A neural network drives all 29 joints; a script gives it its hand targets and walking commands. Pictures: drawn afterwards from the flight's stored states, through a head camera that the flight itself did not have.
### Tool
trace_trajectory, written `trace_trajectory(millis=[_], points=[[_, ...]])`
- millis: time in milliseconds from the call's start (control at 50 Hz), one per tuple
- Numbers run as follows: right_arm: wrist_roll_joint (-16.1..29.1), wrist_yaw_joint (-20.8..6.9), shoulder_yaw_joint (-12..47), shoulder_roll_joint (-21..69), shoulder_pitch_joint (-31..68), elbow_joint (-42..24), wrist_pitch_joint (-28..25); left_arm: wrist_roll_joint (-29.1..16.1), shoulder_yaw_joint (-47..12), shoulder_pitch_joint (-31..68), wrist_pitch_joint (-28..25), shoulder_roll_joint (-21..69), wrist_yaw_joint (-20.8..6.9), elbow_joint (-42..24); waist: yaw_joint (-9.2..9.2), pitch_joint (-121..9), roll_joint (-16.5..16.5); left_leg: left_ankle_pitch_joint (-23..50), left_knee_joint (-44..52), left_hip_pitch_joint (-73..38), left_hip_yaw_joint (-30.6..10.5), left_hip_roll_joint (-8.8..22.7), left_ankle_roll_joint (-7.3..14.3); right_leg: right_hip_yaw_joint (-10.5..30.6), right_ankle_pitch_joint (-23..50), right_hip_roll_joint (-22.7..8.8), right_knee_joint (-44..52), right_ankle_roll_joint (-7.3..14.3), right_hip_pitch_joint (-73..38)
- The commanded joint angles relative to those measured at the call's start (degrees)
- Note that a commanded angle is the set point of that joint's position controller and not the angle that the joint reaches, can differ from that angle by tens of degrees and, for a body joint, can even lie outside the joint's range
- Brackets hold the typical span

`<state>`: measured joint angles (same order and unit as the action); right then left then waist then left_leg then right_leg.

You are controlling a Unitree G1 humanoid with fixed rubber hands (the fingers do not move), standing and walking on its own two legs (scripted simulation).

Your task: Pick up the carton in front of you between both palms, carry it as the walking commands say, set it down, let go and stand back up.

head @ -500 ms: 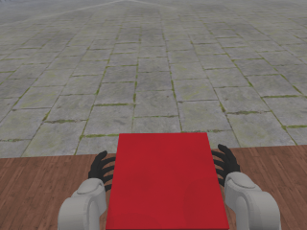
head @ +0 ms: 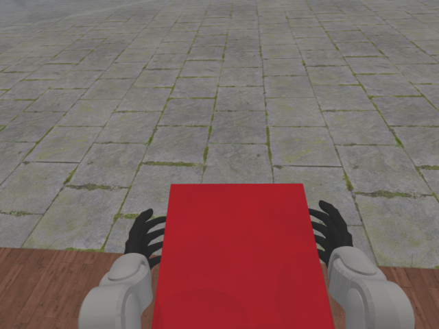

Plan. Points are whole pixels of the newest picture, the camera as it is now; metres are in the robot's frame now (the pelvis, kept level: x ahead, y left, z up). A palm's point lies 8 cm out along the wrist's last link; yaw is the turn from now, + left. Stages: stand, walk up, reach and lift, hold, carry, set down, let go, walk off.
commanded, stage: carry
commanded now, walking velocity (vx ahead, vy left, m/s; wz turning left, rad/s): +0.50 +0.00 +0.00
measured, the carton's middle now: (235, 271) +0.25 +0.01 +0.02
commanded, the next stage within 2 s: none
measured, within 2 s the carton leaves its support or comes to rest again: neither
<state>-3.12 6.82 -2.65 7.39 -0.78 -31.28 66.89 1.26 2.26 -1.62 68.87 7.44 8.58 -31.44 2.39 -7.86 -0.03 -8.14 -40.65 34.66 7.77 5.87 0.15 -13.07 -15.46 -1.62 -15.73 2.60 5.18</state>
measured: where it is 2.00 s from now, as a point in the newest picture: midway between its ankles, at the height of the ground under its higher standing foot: (233, 277)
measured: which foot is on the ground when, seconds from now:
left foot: up 0.00-0.14, down 0.16-1.00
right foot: down 0.00-0.18, up 0.20-0.46, down 0.48-1.00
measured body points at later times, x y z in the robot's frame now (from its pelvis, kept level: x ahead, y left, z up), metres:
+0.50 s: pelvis +0.26 +0.02 -0.02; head +0.28 +0.02 +0.43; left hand +0.60 +0.16 +0.08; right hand +0.59 -0.15 +0.08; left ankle +0.26 +0.10 -0.75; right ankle +0.32 -0.08 -0.75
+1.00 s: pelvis +0.35 +0.01 -0.01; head +0.41 +0.01 +0.44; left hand +0.71 +0.16 +0.08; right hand +0.70 -0.15 +0.08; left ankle +0.26 +0.11 -0.73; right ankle +0.33 -0.08 -0.74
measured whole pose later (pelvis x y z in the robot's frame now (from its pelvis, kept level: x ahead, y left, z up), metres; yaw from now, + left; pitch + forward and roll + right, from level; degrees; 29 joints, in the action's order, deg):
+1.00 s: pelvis +0.35 +0.01 -0.01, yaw -1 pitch +6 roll +0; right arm -1.3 8.3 -14.5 7.0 26.3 -9.2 59.2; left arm 1.7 13.8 25.6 61.1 7.7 9.0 -10.0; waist 0.3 0.9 -0.4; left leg -17.8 -34.0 14.8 7.9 2.5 0.5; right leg -7.6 -13.4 -1.1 -31.1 2.8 19.9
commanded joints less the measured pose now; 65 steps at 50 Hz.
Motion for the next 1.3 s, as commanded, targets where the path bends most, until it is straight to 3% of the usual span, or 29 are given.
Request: trace_trajectory(millis=[0,80,120,140,160,180,220,260,340,420,460,480,520,620,720,880,920,980,1000,1040,1060,1100,1120,1180,1200,1220,1240,1260,1280], points=[[13.0,-3.7,34.4,41.7,17.3,-1.5,1.5,-15.3,-35.0,21.7,-0.6,38.3,-7.3,-5.2,-0.82,-1.5,7.9,3.7,5.9,1.9,3.6,-1.7,0.2,7.5,18.4,-12.1,4.9,4.2,-7.0],[14.8,-3.4,34.2,39.3,21.0,-2.8,2.4,-14.1,-33.5,23.9,0.0,36.7,-5.9,-5.1,-1.24,1.3,9.1,4.3,9.6,-2.8,5.7,-2.7,2.1,4.8,27.1,-12.1,-0.4,3.3,-7.6],[15.3,-3.1,33.3,38.1,21.5,-1.8,2.3,-13.9,-33.3,25.9,0.0,35.6,-5.0,-5.6,-2.70,-3.9,6.3,4.8,12.6,-19.2,10.7,-8.5,2.4,-1.4,40.3,-7.8,-17.1,0.7,-3.8],[15.3,-2.9,33.0,37.3,21.7,-1.4,2.2,-13.8,-33.0,26.8,-0.2,34.7,-4.5,-5.5,-4.18,-8.2,4.0,8.4,13.1,-31.7,5.8,-4.5,2.7,-0.7,31.0,-5.8,-27.0,-1.3,4.0],[15.2,-2.7,32.3,35.5,23.3,-1.2,2.0,-14.1,-33.5,28.6,0.0,34.5,-4.0,-6.4,-4.19,-15.2,-8.3,13.3,13.8,-46.6,-17.1,12.1,9.4,0.8,11.6,-1.1,-44.8,-4.2,18.8],[16.2,-2.6,32.2,36.2,23.6,-0.2,1.7,-14.4,-33.5,29.2,0.0,33.9,-3.8,-6.6,-4.38,-17.1,-18.2,23.0,20.6,-49.4,-31.6,18.4,15.8,4.8,-14.5,4.9,-58.1,-4.8,28.7],[16.9,-2.9,32.4,38.8,26.4,0.5,0.7,-14.3,-33.7,32.6,-1.0,37.2,-3.8,-4.0,-4.25,-17.3,-10.3,32.0,18.1,-45.0,-22.9,16.4,15.5,12.3,-14.8,0.2,-64.0,-1.9,32.1],[17.2,-3.4,33.5,41.3,32.2,2.1,-0.9,-13.4,-33.1,36.4,-2.5,39.8,-3.8,-0.7,-3.55,-15.6,-3.6,27.3,18.9,-35.7,-13.7,13.7,11.2,13.5,-10.4,-3.4,-52.8,-0.9,28.1],[16.3,-3.2,32.2,39.4,40.2,8.2,-3.8,-10.3,-30.2,41.7,-5.7,38.4,-2.7,6.5,-3.57,-14.9,-6.4,26.4,18.3,-28.2,-3.3,9.5,9.7,8.5,-7.7,-0.5,-29.4,-1.2,17.4],[14.3,-1.1,28.4,35.5,46.3,15.5,-5.3,-7.8,-26.3,47.9,-7.2,34.5,-0.6,13.0,-3.33,-15.8,-7.8,19.8,12.0,-25.2,0.5,7.6,7.9,4.5,10.3,0.8,-15.1,-0.5,9.8],[12.6,0.3,25.8,34.4,49.3,19.3,-5.3,-7.1,-23.9,51.2,-7.2,32.7,0.2,16.1,-2.47,-15.7,-4.5,6.8,7.8,-20.4,0.9,5.3,4.3,7.9,19.3,-3.9,-10.8,0.4,2.9],[11.8,1.0,24.4,34.3,50.9,21.4,-5.1,-6.9,-22.7,54.1,-7.2,31.5,0.5,17.9,-2.49,-15.9,1.7,-1.6,5.9,-17.8,0.9,1.9,2.2,15.4,33.6,-10.8,-13.6,2.8,1.2],[11.1,2.0,22.7,35.2,55.5,23.5,-4.9,-7.4,-21.0,57.2,-7.5,32.5,0.9,21.6,-2.51,-15.5,7.7,-7.1,7.2,-21.6,-1.1,-1.1,1.1,18.0,32.2,-11.6,-12.4,4.9,4.2],[11.0,1.8,21.1,41.0,59.0,29.4,-5.5,-8.0,-18.8,60.5,-8.2,38.4,0.3,26.7,-2.76,-19.4,3.5,16.5,4.2,-26.7,-1.9,0.9,0.9,11.5,47.1,-7.7,-20.8,2.6,2.5],[12.0,0.4,22.6,45.9,59.4,26.7,-5.9,-10.0,-22.0,63.4,-8.4,43.8,-0.9,22.6,-2.38,-20.8,2.5,16.3,5.8,-25.3,-1.5,-0.7,0.1,11.9,52.8,-7.6,-21.6,3.3,-0.4],[13.4,-0.3,25.7,43.9,57.4,20.5,-6.8,-11.7,-26.4,62.3,-9.3,43.3,-1.2,16.7,-2.95,-20.8,-3.6,39.8,5.0,-34.1,-3.2,1.4,2.0,7.6,33.4,-2.2,-16.7,1.0,4.5],[13.4,-0.3,26.3,43.1,56.6,19.6,-6.8,-11.5,-26.7,61.0,-9.2,42.7,-1.2,16.4,-2.66,-21.3,-1.8,33.1,4.0,-29.7,-2.6,0.3,1.4,8.7,42.6,-3.4,-16.0,1.7,-1.2],[13.6,-0.4,26.9,42.6,55.8,18.9,-6.7,-11.4,-26.9,59.5,-9.0,41.9,-1.3,16.2,-1.74,-21.4,6.8,1.3,11.9,-17.0,-1.0,-4.2,-0.2,13.0,69.8,-8.4,-19.5,5.3,-14.7],[13.5,-0.5,26.9,42.5,55.9,18.6,-6.6,-11.4,-27.0,59.3,-9.0,41.8,-1.3,16.1,-1.48,-21.1,7.8,-0.1,16.6,-16.9,-0.7,-5.2,-0.7,13.0,70.7,-8.5,-20.4,5.5,-16.1],[13.5,-0.6,26.8,42.3,55.7,18.7,-6.4,-11.4,-27.1,58.8,-8.9,41.5,-1.4,15.9,-1.47,-21.3,4.5,19.1,18.4,-27.1,-0.8,-4.2,-0.6,10.7,57.3,-5.9,-22.1,3.8,-8.2],[13.5,-0.6,26.5,41.9,54.9,19.0,-6.3,-11.3,-27.1,58.1,-8.8,41.3,-1.3,15.8,-2.29,-21.7,-0.4,36.6,14.8,-36.4,-1.9,-1.8,0.1,8.4,42.7,-3.6,-23.5,2.5,1.5],[12.9,-0.6,25.9,41.5,53.5,19.5,-6.2,-10.3,-27.0,57.7,-8.6,41.3,-1.0,15.4,-4.76,-19.5,-11.7,69.1,8.0,-53.2,-7.3,5.7,4.6,3.3,-1.8,2.3,-19.3,-0.5,22.6],[12.5,-0.6,25.6,41.2,53.3,19.7,-6.2,-9.8,-26.9,58.1,-8.5,41.3,-0.9,15.7,-5.78,-18.2,-12.7,69.7,7.3,-55.8,-8.8,7.2,6.2,4.4,-5.9,2.0,-15.2,-1.1,26.1],[12.0,-0.6,25.9,40.6,54.5,19.9,-6.2,-8.8,-25.1,57.3,-8.1,40.2,-0.9,17.4,-3.32,-18.7,-7.9,45.8,6.1,-38.1,-5.5,4.7,3.4,5.9,20.2,-0.7,-6.9,-0.3,5.2],[12.1,-0.6,26.1,40.8,55.1,20.2,-6.0,-8.3,-24.4,57.4,-8.1,39.4,-0.9,18.5,-2.25,-20.5,-1.2,26.9,4.3,-27.5,-3.9,1.9,1.2,10.8,46.9,-6.4,-14.7,2.7,-5.7],[12.6,-0.6,26.5,41.0,56.1,20.3,-5.9,-8.0,-24.0,56.6,-8.1,39.2,-0.9,19.9,-1.42,-21.9,5.2,6.4,2.8,-18.4,-3.0,-0.4,-0.2,14.2,60.3,-11.0,-17.5,5.8,-14.3],[13.0,-0.5,26.8,41.2,57.1,20.2,-5.9,-8.0,-23.8,55.6,-8.1,39.7,-0.9,20.6,-0.46,-21.5,10.2,-13.8,3.1,-11.0,-1.8,-3.7,-0.6,17.2,58.3,-12.7,-16.6,8.5,-19.5],[13.2,-0.4,26.8,41.6,57.9,20.4,-5.8,-8.0,-23.5,55.5,-8.1,39.5,-0.9,20.6,-0.13,-20.6,12.2,-25.0,4.5,-9.1,-1.5,-5.2,0.1,19.7,43.8,-13.6,-13.7,10.2,-19.1],[13.0,-0.3,26.3,42.0,58.4,21.2,-5.8,-8.0,-23.7,56.6,-8.1,39.6,-0.9,20.6,-0.26,-18.9,11.2,-25.4,6.7,-10.4,-1.1,-5.9,1.0,21.7,29.7,-14.0,-11.6,10.8,-15.9]])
